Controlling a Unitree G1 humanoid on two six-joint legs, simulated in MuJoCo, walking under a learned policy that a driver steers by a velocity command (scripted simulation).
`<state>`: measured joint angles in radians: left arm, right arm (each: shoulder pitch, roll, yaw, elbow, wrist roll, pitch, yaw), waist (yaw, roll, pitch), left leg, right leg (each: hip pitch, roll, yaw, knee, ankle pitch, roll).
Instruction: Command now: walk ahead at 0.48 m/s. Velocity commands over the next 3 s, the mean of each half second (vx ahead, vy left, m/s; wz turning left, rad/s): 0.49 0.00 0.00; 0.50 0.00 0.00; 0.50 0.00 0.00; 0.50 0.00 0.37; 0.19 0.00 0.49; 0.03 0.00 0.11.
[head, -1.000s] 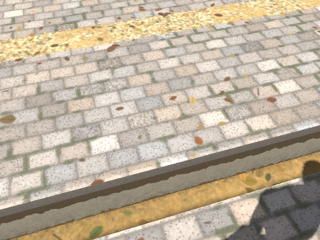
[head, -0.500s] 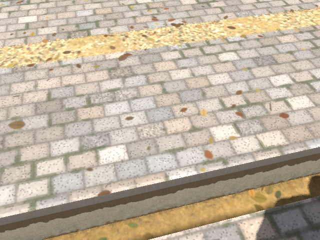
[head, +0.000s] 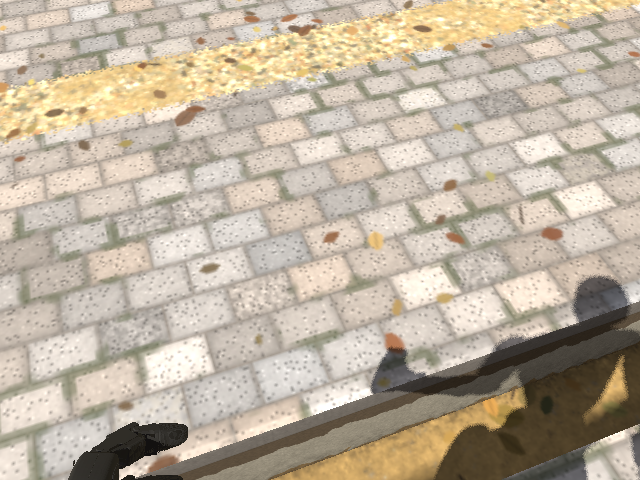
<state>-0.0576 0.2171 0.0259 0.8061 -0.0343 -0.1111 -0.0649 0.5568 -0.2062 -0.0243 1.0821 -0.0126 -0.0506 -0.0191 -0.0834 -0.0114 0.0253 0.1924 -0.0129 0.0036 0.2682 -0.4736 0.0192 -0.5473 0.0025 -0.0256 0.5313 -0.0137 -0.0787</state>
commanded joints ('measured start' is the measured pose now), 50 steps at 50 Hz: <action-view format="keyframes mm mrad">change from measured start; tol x32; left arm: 1 449 268 88 51 16 -6 6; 8 176 92 34 36 45 -21 -6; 37 714 -37 -15 52 14 -5 71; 50 286 98 14 -1 54 48 56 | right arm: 1 31 -93 -4 -59 -25 12 7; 25 -683 -130 -69 -349 61 -46 42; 34 -541 -159 -35 -350 39 -60 66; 37 3 -452 -123 -151 -3 -23 68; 50 -299 -122 -16 -160 -24 -60 36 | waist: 1 241 -6 -287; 26 173 -104 165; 35 -69 -172 -121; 37 -16 372 -573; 50 125 100 -20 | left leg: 1 -456 118 -8 700 813 60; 2 -758 -84 -55 1059 -23 15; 14 -596 114 -8 727 369 -13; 22 -1484 212 -209 662 245 -11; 27 -1372 165 -112 569 356 -40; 31 -615 92 -2 378 731 -17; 35 -366 15 74 338 267 72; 37 304 384 -705 165 -34 228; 42 -374 281 -439 8 85 170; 50 -572 223 -180 -172 228 226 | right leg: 1 766 -181 271 59 -142 -160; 3 873 -335 769 -231 -357 -285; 9 252 -229 242 -357 101 -218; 22 894 -381 395 -284 -275 -210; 31 261 -244 39 -484 -258 -70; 35 500 -231 -64 20 397 8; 38 -120 -11 203 826 -524 39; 45 -185 -125 117 1062 -296 -38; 50 -257 -95 86 678 38 11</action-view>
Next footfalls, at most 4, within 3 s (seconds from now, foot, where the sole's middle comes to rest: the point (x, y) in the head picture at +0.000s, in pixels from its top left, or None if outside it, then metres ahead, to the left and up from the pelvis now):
0.70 left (172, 393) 0.67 0.29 -0.75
1.38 right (286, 254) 1.02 0.03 -0.75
1.92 left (188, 174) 1.33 0.29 -0.75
2.38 right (226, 114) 1.58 0.19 -0.75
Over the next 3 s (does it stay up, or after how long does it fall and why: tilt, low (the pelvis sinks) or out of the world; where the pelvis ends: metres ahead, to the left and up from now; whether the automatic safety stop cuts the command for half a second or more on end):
stays up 1.44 0.26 0.02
